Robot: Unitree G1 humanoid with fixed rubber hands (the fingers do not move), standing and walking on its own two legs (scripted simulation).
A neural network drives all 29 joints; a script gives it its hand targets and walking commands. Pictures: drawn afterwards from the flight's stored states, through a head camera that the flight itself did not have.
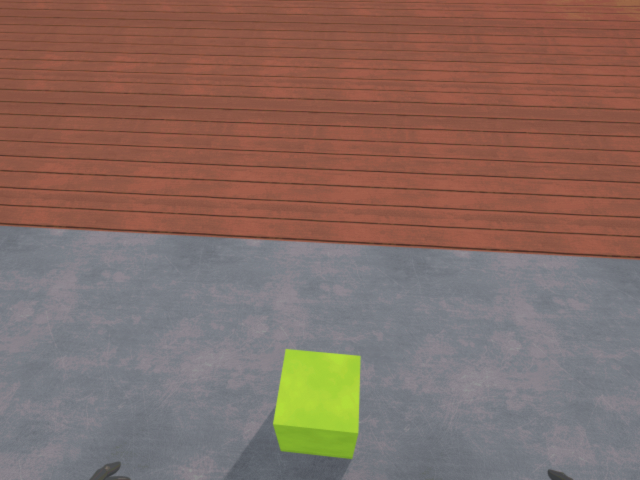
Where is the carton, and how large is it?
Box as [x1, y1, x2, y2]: [273, 349, 360, 458]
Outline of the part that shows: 286,349 273,421 280,449 284,451 351,458 358,428 360,356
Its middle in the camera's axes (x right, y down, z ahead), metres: +0.00 +0.47 +1.10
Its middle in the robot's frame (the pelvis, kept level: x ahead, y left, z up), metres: +0.44 +0.03 -0.66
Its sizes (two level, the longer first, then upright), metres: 0.210 0.200 0.250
